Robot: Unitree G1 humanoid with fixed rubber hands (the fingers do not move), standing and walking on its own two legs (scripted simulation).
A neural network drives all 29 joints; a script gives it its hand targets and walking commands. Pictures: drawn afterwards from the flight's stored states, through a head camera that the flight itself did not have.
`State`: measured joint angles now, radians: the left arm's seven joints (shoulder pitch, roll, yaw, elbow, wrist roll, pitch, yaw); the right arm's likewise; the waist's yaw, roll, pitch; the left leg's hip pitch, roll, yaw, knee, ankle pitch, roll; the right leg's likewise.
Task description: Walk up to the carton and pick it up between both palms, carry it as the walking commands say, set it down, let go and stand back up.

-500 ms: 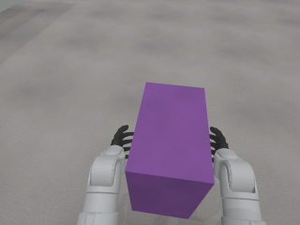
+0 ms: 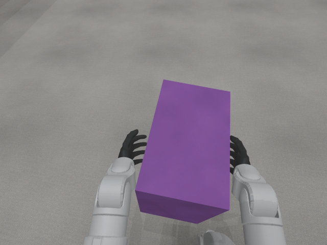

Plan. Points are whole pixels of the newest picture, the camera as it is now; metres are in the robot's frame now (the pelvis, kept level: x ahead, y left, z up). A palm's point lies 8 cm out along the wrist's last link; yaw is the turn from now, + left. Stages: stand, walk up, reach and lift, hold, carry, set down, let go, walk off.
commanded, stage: carry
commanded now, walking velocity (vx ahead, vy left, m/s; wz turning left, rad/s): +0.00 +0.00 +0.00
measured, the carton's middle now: (181, 156) +0.34 -0.01 -0.03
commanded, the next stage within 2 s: none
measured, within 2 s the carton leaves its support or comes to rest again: neither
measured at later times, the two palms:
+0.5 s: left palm (104, 72) +0.60 +0.24 +0.07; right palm (186, 71) +0.59 -0.03 +0.07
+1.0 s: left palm (62, 75) +0.58 +0.36 +0.08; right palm (146, 73) +0.58 +0.09 +0.08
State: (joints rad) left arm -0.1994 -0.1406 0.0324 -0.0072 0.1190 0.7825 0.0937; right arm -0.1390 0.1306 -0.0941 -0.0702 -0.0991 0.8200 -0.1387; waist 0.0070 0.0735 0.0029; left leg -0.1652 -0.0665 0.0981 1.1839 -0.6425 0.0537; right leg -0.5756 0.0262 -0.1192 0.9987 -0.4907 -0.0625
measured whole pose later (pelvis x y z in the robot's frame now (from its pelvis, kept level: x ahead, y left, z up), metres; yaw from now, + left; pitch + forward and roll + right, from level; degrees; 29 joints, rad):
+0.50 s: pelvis +0.31 +0.11 +0.05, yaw -2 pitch +0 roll -3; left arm -0.17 -0.13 0.06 0.06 0.09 0.76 0.10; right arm -0.16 0.13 -0.11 0.00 -0.09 0.79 -0.11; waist 0.00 0.07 0.05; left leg -0.45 -0.11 0.07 0.67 -0.22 0.19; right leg -0.31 0.03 0.02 1.06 -0.56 -0.04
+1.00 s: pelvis +0.29 +0.22 +0.05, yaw +2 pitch -2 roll -3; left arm -0.24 -0.15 0.08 0.07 0.12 0.82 0.10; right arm -0.19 0.14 -0.13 0.06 -0.12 0.83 -0.09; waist 0.00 0.01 0.06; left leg -0.42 -0.04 -0.03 0.74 -0.29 0.06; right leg -0.30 -0.07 0.02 0.81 -0.51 0.05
